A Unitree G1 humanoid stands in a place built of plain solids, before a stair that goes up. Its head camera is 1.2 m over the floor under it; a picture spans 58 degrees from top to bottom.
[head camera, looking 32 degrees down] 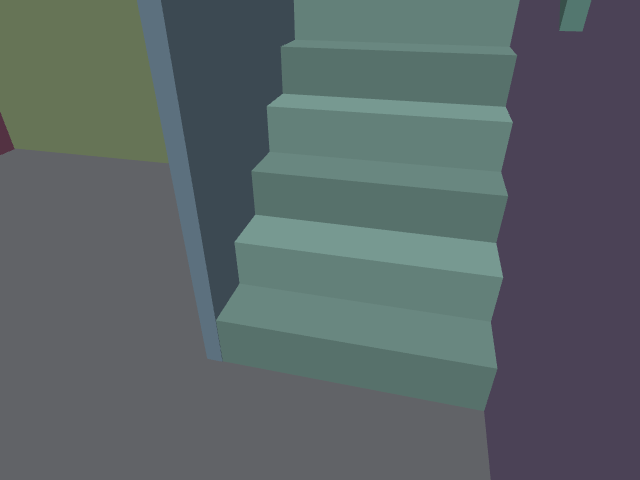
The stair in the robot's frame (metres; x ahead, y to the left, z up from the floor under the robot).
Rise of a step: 0.18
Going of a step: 0.21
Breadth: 0.90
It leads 13 degrees to the right of straight ahead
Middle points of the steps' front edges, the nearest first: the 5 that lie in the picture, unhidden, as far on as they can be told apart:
0.99 -0.09 0.20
1.19 -0.13 0.38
1.39 -0.18 0.57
1.59 -0.23 0.75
1.79 -0.28 0.94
